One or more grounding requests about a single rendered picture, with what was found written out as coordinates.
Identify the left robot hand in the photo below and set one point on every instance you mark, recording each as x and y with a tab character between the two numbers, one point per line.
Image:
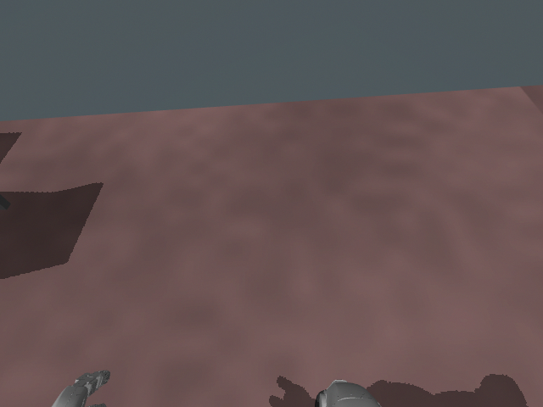
85	385

